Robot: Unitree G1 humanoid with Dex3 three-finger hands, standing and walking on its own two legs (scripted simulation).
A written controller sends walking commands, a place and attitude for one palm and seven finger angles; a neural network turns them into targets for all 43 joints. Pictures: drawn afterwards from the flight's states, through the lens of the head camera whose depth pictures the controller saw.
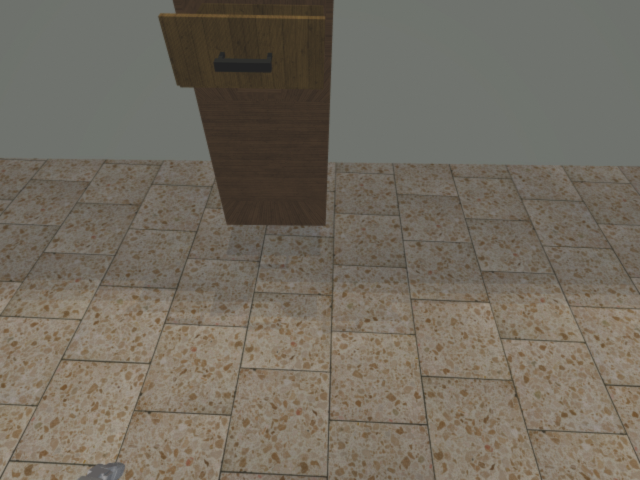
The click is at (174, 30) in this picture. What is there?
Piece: drawer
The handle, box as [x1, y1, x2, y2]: [213, 52, 271, 72]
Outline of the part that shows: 213,62 215,71 270,72 271,53 268,53 266,59 234,59 225,58 224,52 220,52 219,56 215,58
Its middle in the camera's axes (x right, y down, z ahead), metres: -0.19 -0.43 +0.94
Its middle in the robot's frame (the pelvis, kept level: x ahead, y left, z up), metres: +0.99 +0.24 +0.06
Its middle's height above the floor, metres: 0.83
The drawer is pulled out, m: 0.20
